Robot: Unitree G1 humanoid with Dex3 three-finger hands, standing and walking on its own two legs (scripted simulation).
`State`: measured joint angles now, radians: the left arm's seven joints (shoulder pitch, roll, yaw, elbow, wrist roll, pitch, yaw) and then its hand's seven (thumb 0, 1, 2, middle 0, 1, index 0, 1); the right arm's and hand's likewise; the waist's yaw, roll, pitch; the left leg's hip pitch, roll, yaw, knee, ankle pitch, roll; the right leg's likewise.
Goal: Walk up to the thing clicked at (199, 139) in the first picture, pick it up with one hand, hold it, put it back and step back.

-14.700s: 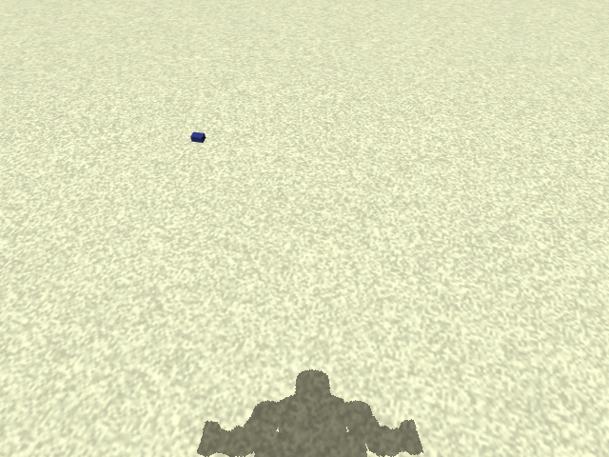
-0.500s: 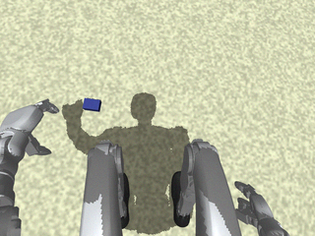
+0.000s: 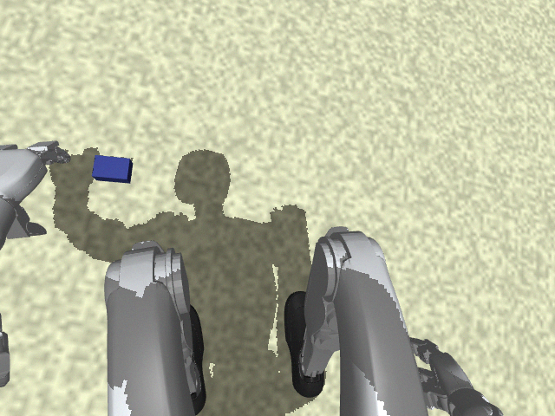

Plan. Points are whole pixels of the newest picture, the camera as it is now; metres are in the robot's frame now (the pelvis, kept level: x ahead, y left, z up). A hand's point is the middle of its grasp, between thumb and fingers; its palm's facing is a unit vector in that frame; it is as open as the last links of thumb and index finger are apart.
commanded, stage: rise first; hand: left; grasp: from above
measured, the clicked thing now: (113, 169) +0.49 +0.28 -0.34
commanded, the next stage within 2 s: none
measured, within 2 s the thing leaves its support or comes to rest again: neither
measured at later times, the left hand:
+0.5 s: hand (47, 191) +0.41 +0.33 -0.20, palm faces -0.51 -0.07 -0.86, open 11.2 cm
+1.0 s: hand (55, 186) +0.42 +0.33 -0.21, palm faces -0.50 -0.03 -0.87, open 10.7 cm
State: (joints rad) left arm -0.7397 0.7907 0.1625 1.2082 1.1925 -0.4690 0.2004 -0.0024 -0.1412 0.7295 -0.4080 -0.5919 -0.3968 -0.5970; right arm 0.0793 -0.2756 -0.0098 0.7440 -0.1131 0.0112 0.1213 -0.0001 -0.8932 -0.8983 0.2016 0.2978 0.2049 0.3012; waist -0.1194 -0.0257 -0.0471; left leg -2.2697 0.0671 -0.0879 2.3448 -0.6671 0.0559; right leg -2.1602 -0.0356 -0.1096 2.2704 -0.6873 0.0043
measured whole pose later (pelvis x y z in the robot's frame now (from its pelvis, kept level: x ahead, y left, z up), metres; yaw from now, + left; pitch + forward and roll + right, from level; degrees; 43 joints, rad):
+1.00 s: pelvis +0.01 +0.00 -0.04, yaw -2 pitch +32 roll -9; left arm -0.87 0.89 0.16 1.42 1.42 -0.52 0.41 0.00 0.03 0.55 -0.53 -0.54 -0.55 -0.52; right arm 0.05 -0.26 0.05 0.78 -0.20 0.03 0.14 0.00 -0.92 -0.90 0.20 0.30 0.20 0.30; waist -0.18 -0.07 0.00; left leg -2.36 0.07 -0.13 2.49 -0.70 0.04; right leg -2.26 -0.02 -0.14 2.40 -0.70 -0.01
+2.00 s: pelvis +0.01 +0.00 -0.04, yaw -2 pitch +32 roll -9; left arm -0.93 0.88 0.11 1.44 1.40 -0.44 0.39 0.00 -0.16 0.71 -0.42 -0.67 -0.42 -0.67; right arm 0.09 -0.26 0.08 0.76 -0.19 0.00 0.14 0.00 -0.93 -0.91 0.20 0.30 0.20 0.30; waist -0.21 -0.05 -0.02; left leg -2.37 0.06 -0.13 2.47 -0.69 0.04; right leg -2.25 -0.02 -0.14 2.38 -0.70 0.00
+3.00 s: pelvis +0.01 +0.00 -0.04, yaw -2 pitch +32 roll -10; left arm -0.92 0.89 0.11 1.45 1.38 -0.45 0.35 0.00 -0.26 0.80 -0.35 -0.70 -0.33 -0.71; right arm 0.11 -0.26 0.09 0.75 -0.19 -0.02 0.15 0.00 -0.92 -0.90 0.20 0.30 0.21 0.30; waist -0.22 -0.05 -0.01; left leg -2.36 0.06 -0.14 2.47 -0.68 0.04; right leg -2.24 -0.02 -0.14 2.37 -0.69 0.00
